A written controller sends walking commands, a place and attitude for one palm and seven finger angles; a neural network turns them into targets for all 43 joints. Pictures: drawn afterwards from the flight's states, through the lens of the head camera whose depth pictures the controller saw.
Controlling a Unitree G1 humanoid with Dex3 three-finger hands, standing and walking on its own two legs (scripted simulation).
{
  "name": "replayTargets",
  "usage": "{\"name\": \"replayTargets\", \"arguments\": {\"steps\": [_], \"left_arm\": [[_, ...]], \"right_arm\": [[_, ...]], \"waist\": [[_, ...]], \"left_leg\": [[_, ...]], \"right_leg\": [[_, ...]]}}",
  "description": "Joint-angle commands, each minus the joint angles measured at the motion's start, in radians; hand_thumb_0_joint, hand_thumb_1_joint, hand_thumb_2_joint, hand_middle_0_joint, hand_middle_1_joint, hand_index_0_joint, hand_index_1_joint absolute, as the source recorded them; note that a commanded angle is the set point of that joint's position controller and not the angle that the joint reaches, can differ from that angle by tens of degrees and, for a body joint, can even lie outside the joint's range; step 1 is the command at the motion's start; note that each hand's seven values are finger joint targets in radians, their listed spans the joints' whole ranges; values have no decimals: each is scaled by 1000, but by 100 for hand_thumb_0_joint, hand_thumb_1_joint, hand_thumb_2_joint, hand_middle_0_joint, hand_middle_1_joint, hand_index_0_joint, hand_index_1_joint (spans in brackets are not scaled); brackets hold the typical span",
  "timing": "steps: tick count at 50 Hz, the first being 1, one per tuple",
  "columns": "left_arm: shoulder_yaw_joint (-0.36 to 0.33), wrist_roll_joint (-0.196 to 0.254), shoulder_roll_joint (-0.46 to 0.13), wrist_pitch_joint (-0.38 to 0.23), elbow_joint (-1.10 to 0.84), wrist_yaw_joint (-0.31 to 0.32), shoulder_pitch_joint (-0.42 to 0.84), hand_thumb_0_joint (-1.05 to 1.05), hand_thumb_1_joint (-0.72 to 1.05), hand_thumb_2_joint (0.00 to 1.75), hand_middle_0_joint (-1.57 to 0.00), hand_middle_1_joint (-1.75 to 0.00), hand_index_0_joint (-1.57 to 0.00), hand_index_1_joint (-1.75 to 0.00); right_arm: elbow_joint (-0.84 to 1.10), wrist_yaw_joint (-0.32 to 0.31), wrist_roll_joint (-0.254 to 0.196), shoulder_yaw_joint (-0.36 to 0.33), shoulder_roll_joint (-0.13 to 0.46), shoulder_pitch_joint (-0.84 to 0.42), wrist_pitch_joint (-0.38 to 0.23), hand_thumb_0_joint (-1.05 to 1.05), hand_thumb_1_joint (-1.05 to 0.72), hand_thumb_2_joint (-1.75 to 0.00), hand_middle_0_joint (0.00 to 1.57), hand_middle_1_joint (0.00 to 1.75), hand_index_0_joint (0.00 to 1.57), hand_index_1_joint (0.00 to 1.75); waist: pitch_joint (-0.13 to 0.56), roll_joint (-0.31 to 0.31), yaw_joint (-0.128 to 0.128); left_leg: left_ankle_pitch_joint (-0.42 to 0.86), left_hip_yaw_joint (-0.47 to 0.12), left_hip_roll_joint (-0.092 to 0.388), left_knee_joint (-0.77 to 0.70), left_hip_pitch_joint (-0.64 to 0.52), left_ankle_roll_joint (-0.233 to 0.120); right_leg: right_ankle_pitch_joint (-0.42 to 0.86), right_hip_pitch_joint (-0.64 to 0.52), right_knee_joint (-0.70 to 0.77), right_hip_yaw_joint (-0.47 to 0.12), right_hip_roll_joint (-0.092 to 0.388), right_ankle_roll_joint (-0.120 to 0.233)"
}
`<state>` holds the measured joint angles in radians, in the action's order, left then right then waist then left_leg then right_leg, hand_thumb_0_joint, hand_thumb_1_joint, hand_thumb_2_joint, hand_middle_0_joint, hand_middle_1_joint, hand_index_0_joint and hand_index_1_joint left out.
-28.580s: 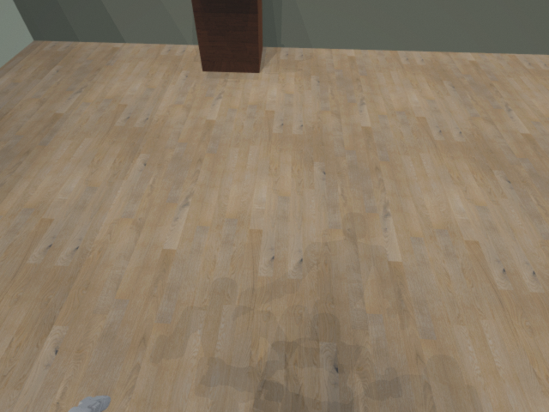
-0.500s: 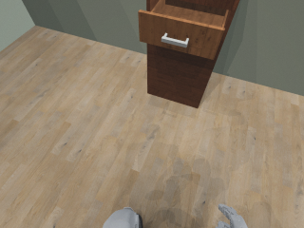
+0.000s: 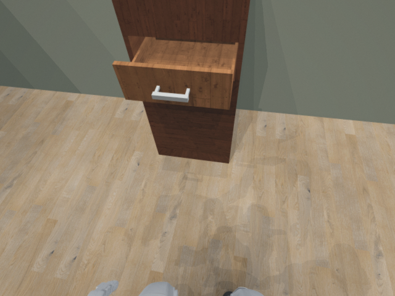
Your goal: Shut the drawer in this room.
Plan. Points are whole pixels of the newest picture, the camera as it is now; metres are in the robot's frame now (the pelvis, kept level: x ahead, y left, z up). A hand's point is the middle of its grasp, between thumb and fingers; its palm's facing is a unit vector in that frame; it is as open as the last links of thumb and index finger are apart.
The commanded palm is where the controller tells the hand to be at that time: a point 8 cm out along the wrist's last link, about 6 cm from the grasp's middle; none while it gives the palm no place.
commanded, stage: turn to face it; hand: left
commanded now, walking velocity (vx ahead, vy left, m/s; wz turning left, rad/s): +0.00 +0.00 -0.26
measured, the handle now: (171, 93) +0.71 +0.13 -0.07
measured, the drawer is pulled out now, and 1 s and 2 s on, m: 0.17 0.17 0.17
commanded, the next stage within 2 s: take the last steps up to it in 0.06 s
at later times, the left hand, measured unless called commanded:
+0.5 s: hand out of the picture +0.11 +0.23 -0.16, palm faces -0.05 -0.99 -0.16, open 7.3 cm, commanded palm none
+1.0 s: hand (157, 234) +0.27 +0.13 -0.14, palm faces -0.06 -0.97 -0.23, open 7.1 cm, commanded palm none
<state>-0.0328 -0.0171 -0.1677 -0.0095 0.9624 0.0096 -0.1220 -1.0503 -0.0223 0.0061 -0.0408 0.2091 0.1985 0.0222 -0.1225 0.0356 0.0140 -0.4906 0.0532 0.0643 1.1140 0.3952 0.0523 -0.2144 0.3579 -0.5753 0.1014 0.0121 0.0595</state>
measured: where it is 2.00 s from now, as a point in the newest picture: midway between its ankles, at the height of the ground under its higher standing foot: (223, 280)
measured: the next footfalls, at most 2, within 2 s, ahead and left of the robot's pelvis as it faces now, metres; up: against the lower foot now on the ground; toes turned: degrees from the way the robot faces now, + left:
left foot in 0.26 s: +0.07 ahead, +0.14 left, +0.00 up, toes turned +0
right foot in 0.76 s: +0.20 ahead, -0.14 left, +0.00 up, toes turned -17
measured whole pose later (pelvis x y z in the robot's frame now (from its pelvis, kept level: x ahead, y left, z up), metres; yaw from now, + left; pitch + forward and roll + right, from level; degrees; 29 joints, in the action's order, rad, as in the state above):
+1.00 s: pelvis +0.16 -0.05 +0.01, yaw -6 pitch -1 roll +0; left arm -0.05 -0.01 -0.15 -0.07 1.03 0.03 -0.16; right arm -1.10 -0.01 0.02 -0.06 0.16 0.29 0.00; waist -0.05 0.03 0.03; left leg -0.31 0.08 0.11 1.00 0.47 0.03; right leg -0.22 0.17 -0.41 0.20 0.02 0.06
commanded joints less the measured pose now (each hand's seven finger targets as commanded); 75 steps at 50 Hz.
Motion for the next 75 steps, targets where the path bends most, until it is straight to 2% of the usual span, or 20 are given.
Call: {"name": "replayTargets", "arguments": {"steps": [1, 8, 12, 14, 15, 17, 21, 26, 31, 36, 37, 39, 40, 43, 47, 59, 61, 63, 66, 75], "left_arm": [[-48, -1, -189, -8, -35, 13, -73, 0, 90, 90, -20, -30, -20, -30], [-62, -7, -210, 11, -17, 5, -104, 0, 90, 90, -20, -30, -20, -30], [-51, 8, -159, 12, -10, -3, -82, 0, 90, 90, -20, -30, -20, -30], [-38, 6, -84, 15, -51, -18, -75, 0, 90, 90, -20, -30, -20, -30], [-50, -10, -118, 24, -55, -18, -21, 0, 90, 90, -20, -30, -20, -30], [-57, -14, -124, 10, -23, -34, -84, 0, 90, 90, -20, -30, -20, -30], [-46, -9, -83, 1, 24, -38, -122, 0, 90, 90, -20, -30, -20, -30], [-32, -7, -66, -4, 16, -38, -36, 0, 90, 90, -20, -30, -20, -30], [-15, 0, -41, -7, 2, -42, 70, 0, 90, 90, -20, -30, -20, -30], [-25, 0, -54, -25, 51, -37, -50, 0, 90, 90, -20, -30, -20, -30], [-35, -2, -94, -35, 90, -30, -163, 0, 90, 90, -20, -30, -20, -30], [-69, 8, -262, -48, 154, -7, -409, 0, 90, 90, -20, -30, -20, -30], [-66, 15, -253, -48, 148, -1, -358, 0, 90, 90, -20, -30, -20, -30], [-34, 10, -113, -43, 92, 10, -164, 0, 90, 90, -20, -30, -20, -30], [-20, 0, -65, -61, 68, 13, -131, 0, 90, 90, -20, -30, -20, -30], [-29, 0, -142, -47, 122, 4, -198, 0, 90, 90, -20, -30, -20, -30], [-11, 2, -88, -36, 129, 9, -212, 0, 90, 90, -20, -30, -20, -30], [15, 14, -32, -23, 143, 22, -262, 0, 90, 90, -20, -30, -20, -30], [14, 10, -59, 1, 168, 28, -247, 0, 90, 90, -20, -30, -20, -30], [-34, -2, -62, 60, 88, 20, -199, 0, 90, 90, -20, -30, -20, -30]], "right_arm": [[55, 1, 7, -11, 51, 73, -1, 0, -90, -90, 20, 30, 20, 30], [87, -4, -1, -8, 38, 15, -12, 0, -90, -90, 20, 30, 20, 30], [48, -6, 6, -5, 52, 146, -49, 0, -90, -90, 20, 30, 20, 30], [71, -8, 26, -34, 199, 187, -43, 0, -90, -90, 20, 30, 20, 30], [73, -11, 26, -41, 202, 160, -40, 0, -90, -90, 20, 30, 20, 30], [91, -8, 23, -18, 130, 88, -53, 0, -90, -90, 20, 30, 20, 30], [55, -11, 11, -5, 63, 169, -85, 0, -90, -90, 20, 30, 20, 30], [-8, -17, 17, -8, 50, 300, -97, 0, -90, -90, 20, 30, 20, 30], [-54, -13, 26, -21, 62, 335, -84, 0, -90, -90, 20, 30, 20, 30], [-72, -11, 19, -28, 59, 282, -76, 0, -90, -90, 20, 30, 20, 30], [-74, -6, 8, -23, 42, 277, -81, 0, -90, -90, 20, 30, 20, 30], [-16, 1, -7, -4, -15, 235, -80, 0, -90, -90, 20, 30, 20, 30], [-17, 1, -6, -13, 6, 194, -64, 0, -90, -90, 20, 30, 20, 30], [-31, 10, 9, -23, -28, 170, -45, 0, -90, -90, 20, 30, 20, 30], [-42, 19, 17, -21, -59, 221, -23, 0, -90, -90, 20, 30, 20, 30], [42, 29, 15, -3, 0, 9, -57, 0, -90, -90, 20, 30, 20, 30], [5, 15, 16, -4, 51, 95, -74, 0, -90, -90, 20, 30, 20, 30], [-11, -7, 8, -5, 115, 108, -65, 0, -90, -90, 20, 30, 20, 30], [-21, -33, 4, 0, 97, 33, -52, 0, -90, -90, 20, 30, 20, 30], [26, -32, 14, -49, 122, -34, -17, 0, -90, -90, 20, 30, 20, 30]], "waist": [[209, -156, -17], [197, -174, -38], [183, -101, 19], [56, 278, 49], [-13, 269, 55], [-21, 138, -9], [46, 70, -8], [47, 91, 29], [18, 120, 57], [76, 96, -19], [133, 25, -73], [268, -273, -145], [250, -263, -135], [52, -107, -43], [53, -154, 12], [61, -139, -21], [128, 0, 7], [211, 208, 0], [148, 140, -15], [153, 74, -21]], "left_leg": [[56, -28, 16, -81, 18, 12], [70, -4, -22, -359, -40, -5], [209, -13, 5, -733, -359, -22], [-152, -469, 362, -992, -306, -182], [-191, -512, 384, -1039, -196, -210], [-83, -355, 286, -1006, -199, -192], [301, -134, 196, -954, -311, -153], [658, -102, 227, -896, -448, -191], [638, -75, 238, -878, -415, -197], [633, -25, 181, -723, -284, -139], [612, 15, 149, -589, -171, -106], [-132, 79, -29, -81, 174, -39], [-121, -31, 5, 40, 166, -52], [102, -39, 74, 66, 157, -45], [190, 5, 68, -96, 54, -12], [256, 66, -5, -587, -121, -35], [617, -22, 75, -707, -363, -60], [1079, -207, 297, -733, -441, -200], [1235, -155, 274, -736, -424, -227], [859, -90, 270, -777, -260, -233]], "right_leg": [[414, -172, 249, -259, 241, 125], [299, -202, 261, -307, 222, 135], [-144, 9, 203, -267, 127, 41], [-348, 263, -181, -48, -51, -50], [-313, 276, -331, -129, -6, -48], [-199, 276, -456, -132, 17, -47], [-47, 272, -517, -102, 34, -71], [-65, 329, -428, -63, 70, -85], [-115, 217, -191, -9, 70, -68], [-8, -133, 96, 57, 6, -35], [65, -359, 136, 4, 49, -12], [345, -643, 236, -448, 452, 154], [277, -501, 275, -445, 445, 167], [134, -232, 346, -225, 345, 107], [211, -114, 381, -70, 278, 81], [196, -214, 285, -84, 252, 76], [223, -126, 89, -14, 152, -9], [-264, -66, -64, 9, 74, -85], [-315, -27, -153, -74, 87, -84], [-247, 35, -403, -107, 55, -101]]}}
